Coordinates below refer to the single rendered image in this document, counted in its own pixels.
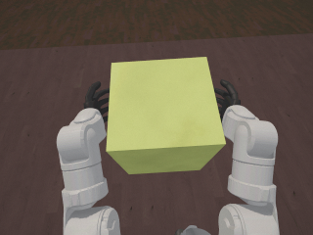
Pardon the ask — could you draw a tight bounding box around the left robot forearm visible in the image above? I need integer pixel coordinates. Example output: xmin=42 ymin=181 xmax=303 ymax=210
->
xmin=57 ymin=108 xmax=109 ymax=235

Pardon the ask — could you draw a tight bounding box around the carton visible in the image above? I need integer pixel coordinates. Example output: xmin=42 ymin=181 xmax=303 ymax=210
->
xmin=106 ymin=57 xmax=226 ymax=174

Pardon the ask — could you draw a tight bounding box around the right robot forearm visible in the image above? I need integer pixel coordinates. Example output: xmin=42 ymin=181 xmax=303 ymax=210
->
xmin=221 ymin=105 xmax=280 ymax=235

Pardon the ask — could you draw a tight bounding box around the right robot upper arm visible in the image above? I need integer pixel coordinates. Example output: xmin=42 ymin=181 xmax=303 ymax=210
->
xmin=218 ymin=204 xmax=280 ymax=235

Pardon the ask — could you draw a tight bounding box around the left robot upper arm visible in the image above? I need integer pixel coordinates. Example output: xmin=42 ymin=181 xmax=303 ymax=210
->
xmin=64 ymin=206 xmax=121 ymax=235

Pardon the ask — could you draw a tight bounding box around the right robot shin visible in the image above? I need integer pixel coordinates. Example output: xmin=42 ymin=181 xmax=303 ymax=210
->
xmin=184 ymin=225 xmax=197 ymax=231

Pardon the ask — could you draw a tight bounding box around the right robot hand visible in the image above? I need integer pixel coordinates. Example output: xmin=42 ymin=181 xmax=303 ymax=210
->
xmin=213 ymin=79 xmax=241 ymax=123

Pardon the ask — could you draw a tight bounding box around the left robot hand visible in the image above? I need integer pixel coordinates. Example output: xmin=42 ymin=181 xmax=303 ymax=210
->
xmin=83 ymin=81 xmax=110 ymax=122

